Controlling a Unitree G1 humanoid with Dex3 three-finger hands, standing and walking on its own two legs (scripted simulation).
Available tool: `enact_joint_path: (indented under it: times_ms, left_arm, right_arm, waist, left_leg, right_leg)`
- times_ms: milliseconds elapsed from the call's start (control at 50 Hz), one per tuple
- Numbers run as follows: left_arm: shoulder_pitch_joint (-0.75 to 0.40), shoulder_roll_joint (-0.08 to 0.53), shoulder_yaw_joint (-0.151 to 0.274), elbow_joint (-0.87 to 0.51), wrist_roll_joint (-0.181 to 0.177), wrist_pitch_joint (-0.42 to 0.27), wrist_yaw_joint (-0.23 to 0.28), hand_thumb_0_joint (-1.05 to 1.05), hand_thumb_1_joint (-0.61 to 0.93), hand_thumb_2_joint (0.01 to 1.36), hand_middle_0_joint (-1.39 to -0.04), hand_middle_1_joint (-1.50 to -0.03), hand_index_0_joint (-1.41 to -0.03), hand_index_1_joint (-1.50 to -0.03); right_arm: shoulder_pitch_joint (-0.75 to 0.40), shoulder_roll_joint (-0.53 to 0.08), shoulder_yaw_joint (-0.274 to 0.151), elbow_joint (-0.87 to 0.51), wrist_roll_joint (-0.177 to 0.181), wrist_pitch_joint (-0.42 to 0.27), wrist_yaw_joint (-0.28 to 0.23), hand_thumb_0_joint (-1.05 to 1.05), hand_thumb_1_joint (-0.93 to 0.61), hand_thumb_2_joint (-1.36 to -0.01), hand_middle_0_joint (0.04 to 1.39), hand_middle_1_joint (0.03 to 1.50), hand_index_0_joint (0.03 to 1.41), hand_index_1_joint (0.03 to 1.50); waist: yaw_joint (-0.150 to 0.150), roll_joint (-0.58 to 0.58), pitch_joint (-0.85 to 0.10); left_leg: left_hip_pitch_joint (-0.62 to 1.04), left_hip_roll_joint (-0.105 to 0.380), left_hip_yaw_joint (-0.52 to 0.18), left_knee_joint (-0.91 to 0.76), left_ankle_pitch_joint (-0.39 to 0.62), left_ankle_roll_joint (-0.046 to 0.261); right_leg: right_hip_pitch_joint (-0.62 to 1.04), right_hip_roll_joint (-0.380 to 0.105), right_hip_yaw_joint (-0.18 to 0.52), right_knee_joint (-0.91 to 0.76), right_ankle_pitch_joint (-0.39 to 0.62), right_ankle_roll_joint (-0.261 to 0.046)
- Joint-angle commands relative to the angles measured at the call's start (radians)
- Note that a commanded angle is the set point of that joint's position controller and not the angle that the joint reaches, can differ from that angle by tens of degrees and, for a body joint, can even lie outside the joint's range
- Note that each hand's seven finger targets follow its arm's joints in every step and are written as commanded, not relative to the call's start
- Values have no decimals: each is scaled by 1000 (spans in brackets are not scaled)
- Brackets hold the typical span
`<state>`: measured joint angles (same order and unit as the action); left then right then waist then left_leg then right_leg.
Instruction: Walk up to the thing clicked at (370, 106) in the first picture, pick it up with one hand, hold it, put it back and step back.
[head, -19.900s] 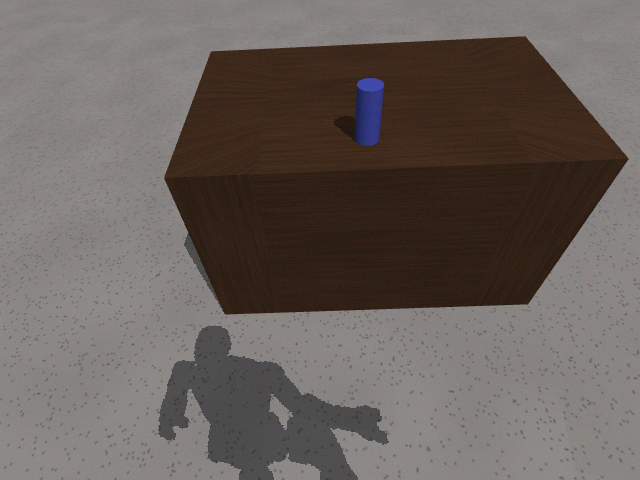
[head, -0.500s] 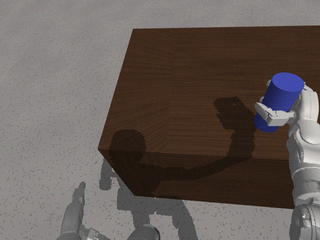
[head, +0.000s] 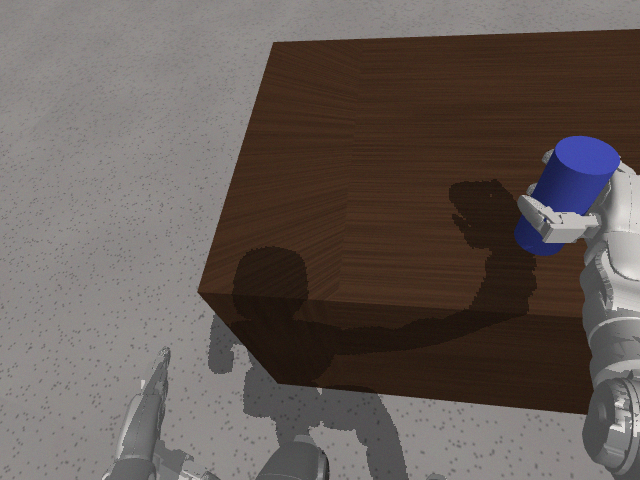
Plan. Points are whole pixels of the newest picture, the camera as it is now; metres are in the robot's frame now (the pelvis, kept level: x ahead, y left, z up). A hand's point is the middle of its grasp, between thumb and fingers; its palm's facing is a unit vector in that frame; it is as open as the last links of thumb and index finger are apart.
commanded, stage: lower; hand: right
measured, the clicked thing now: (559, 200) +0.46 -0.20 +0.05
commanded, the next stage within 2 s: loosen in 0.74 s
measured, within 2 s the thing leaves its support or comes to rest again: rests again in 0.62 s
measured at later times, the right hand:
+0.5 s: hand (538, 219) +0.46 -0.20 +0.00, palm faces +0.15 +0.99 +0.01, open 8.7 cm
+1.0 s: hand (543, 217) +0.47 -0.21 -0.01, palm faces +0.17 +0.99 +0.02, open 8.7 cm
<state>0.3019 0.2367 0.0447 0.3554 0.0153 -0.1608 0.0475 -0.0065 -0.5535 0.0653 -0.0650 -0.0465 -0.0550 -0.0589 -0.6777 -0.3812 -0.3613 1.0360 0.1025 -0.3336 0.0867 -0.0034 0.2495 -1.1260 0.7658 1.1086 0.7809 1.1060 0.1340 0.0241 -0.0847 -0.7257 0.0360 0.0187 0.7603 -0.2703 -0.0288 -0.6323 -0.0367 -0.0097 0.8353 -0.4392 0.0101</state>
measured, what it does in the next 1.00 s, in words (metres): stands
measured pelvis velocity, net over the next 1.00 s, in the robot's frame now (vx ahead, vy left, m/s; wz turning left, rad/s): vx -0.02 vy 0.00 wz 0.00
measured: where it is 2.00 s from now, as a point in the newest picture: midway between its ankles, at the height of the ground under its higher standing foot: outside the picture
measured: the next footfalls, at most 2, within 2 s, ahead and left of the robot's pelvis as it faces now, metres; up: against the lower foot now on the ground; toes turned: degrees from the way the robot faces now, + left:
none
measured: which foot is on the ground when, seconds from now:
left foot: down 0.00-1.00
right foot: down 0.00-1.00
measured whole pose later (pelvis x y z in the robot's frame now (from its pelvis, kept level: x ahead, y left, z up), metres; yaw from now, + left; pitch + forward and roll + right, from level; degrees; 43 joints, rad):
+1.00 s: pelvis -0.02 +0.00 -0.05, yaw +0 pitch +21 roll +2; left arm 0.40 0.25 0.04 0.03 0.07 -0.14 -0.01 -0.01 -0.53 0.05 -0.07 -0.05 -0.06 -0.05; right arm -0.79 -0.46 -0.46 1.15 0.03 -0.44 0.09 0.00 0.22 -1.05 0.80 1.03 0.82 1.02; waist 0.21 0.03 -0.14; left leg -1.05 0.03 0.03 1.04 -0.35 -0.03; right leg -0.97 -0.04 0.02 1.15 -0.54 0.01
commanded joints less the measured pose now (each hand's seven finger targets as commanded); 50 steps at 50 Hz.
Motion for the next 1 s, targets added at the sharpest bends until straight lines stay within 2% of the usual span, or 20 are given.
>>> enact_joint_path:
  times_ms: [0,40,80,100,140,160,200,260,280,300,320,360,420,480,520,600,640,720,820,980]
  left_arm:
    - [-12,151,63,-217,7,-60,3,0,-570,67,-54,-41,-43,-52]
    - [105,126,56,-125,8,-41,-12,0,-572,67,-56,-43,-45,-54]
    - [-25,183,90,-321,12,-58,-8,0,-564,59,-58,-44,-49,-52]
    - [3,176,88,-324,16,-55,-9,0,-569,65,-57,-44,-47,-54]
    - [167,110,52,-136,20,-30,-22,0,-564,63,-57,-48,-49,-56]
    - [45,105,39,-233,17,-42,-25,0,-565,64,-59,-50,-51,-57]
    - [-55,182,93,-424,23,-64,-8,0,-579,71,-57,-44,-45,-57]
    - [72,148,90,-288,26,-44,-19,0,-560,64,-59,-51,-53,-57]
    - [-29,206,128,-403,27,-62,-11,0,-564,66,-58,-48,-50,-56]
    - [-37,216,118,-441,32,-66,-6,0,-573,70,-57,-45,-46,-56]
    - [66,189,110,-331,36,-49,-4,0,-574,73,-56,-45,-45,-56]
    - [100,115,50,-266,30,-44,-20,0,-557,64,-55,-49,-50,-55]
    - [-57,178,63,-441,37,-61,-7,0,-566,63,-57,-43,-47,-53]
    - [139,132,49,-308,37,-38,-25,0,-544,53,-55,-49,-53,-51]
    - [24,196,90,-459,42,-49,-18,0,-554,52,-56,-43,-50,-49]
    - [134,153,82,-361,44,-38,-29,0,-544,48,-57,-49,-55,-50]
    - [77,209,132,-441,46,-49,-16,0,-561,58,-55,-44,-48,-51]
    - [67,172,100,-465,43,-53,-24,0,-560,57,-54,-44,-47,-51]
    - [141,168,76,-449,46,-37,-29,0,-560,56,-51,-41,-43,-49]
    - [165,180,109,-442,44,-15,-41,0,-525,34,-60,-51,-65,-45]
  right_arm:
    - [-552,-279,-58,-284,6,-129,28,0,-362,-1280,1280,1382,1311,1382]
    - [-398,-223,-71,-128,13,-126,31,0,-391,-1299,1293,1396,1323,1397]
    - [-589,-376,-144,-363,3,-176,20,0,-424,-1309,1311,1407,1339,1407]
    - [-603,-364,-116,-375,-6,-181,25,0,-432,-1318,1321,1417,1349,1417]
    - [-443,-232,-72,-135,2,-160,31,0,-433,-1310,1316,1409,1342,1410]
    - [-524,-221,-66,-193,9,-179,33,0,-429,-1300,1305,1396,1331,1396]
    - [-715,-431,-159,-450,-13,-223,12,0,-427,-1307,1313,1406,1339,1406]
    - [-540,-230,-62,-163,-14,-186,15,0,-398,-1310,1304,1408,1333,1408]
    - [-605,-250,-83,-241,-11,-200,12,0,-366,-1292,1286,1390,1315,1391]
    - [-717,-397,-132,-409,-27,-224,1,0,-382,-1296,1294,1396,1323,1396]
    - [-749,-420,-132,-413,-34,-222,-3,0,-393,-1305,1304,1406,1332,1406]
    - [-520,-174,-19,-96,-25,-180,17,0,-374,-1302,1298,1403,1326,1404]
    - [-718,-402,-132,-323,-41,-220,3,0,-350,-1283,1274,1382,1304,1382]
    - [-540,-253,-83,-71,-32,-185,6,0,-320,-1309,1286,1411,1320,1411]
    - [-648,-399,-161,-225,-42,-215,-11,0,-353,-1292,1284,1394,1314,1395]
    - [-597,-304,-113,-125,-43,-208,-15,0,-362,-1304,1291,1405,1322,1405]
    - [-625,-394,-168,-205,-50,-217,-25,0,-335,-1310,1290,1413,1323,1413]
    - [-595,-255,-84,-108,-52,-210,-11,0,-314,-1265,1254,1365,1285,1366]
    - [-557,-297,-109,-78,-63,-203,7,0,-308,-1281,1267,1384,1299,1385]
    - [-525,-294,-106,-99,-65,-172,19,0,22,-691,1173,957,1179,957]
  waist:
    - [3,-152,-552]
    - [8,-112,-386]
    - [9,-149,-626]
    - [17,-185,-651]
    - [32,-145,-365]
    - [38,-139,-403]
    - [19,-202,-712]
    - [56,-147,-489]
    - [71,-120,-598]
    - [32,-219,-730]
    - [33,-264,-695]
    - [65,-157,-455]
    - [25,-209,-689]
    - [61,-170,-455]
    - [51,-206,-611]
    - [67,-180,-446]
    - [59,-187,-583]
    - [89,-148,-536]
    - [81,-192,-542]
    - [75,-238,-514]
  left_leg:
    - [281,-33,0,12,332,37]
    - [224,-35,-1,24,297,40]
    - [309,-31,-10,51,361,36]
    - [304,-31,-11,58,382,36]
    - [145,-39,-1,64,260,39]
    - [136,-34,-7,62,226,36]
    - [268,-27,-19,86,286,34]
    - [152,-36,-14,86,215,30]
    - [177,-36,-5,93,228,29]
    - [234,-29,-18,105,260,31]
    - [200,-31,-18,108,241,35]
    - [82,-45,4,105,162,33]
    - [148,-40,4,133,177,33]
    - [36,-52,19,132,120,35]
    - [93,-47,14,148,156,36]
    - [10,-50,14,152,62,36]
    - [83,-42,3,163,107,35]
    - [39,-47,14,179,111,33]
    - [25,-46,16,207,159,40]
    - [-31,-48,19,225,151,47]
  right_leg:
    - [184,21,14,-44,519,11]
    - [66,28,14,-36,461,9]
    - [143,26,14,-10,510,11]
    - [174,28,5,7,531,11]
    - [22,30,13,9,416,9]
    - [10,28,17,16,358,3]
    - [106,29,9,34,374,4]
    - [-3,35,13,54,285,-5]
    - [25,27,27,57,307,-4]
    - [83,30,12,61,333,2]
    - [72,31,7,69,312,2]
    - [-32,26,25,68,266,1]
    - [29,15,30,73,291,8]
    - [-45,19,38,71,266,9]
    - [2,16,35,78,295,12]
    - [-96,17,36,85,170,3]
    - [-70,16,29,103,184,1]
    - [-110,15,38,121,195,-1]
    - [-102,15,37,138,289,11]
    - [-75,7,41,149,350,20]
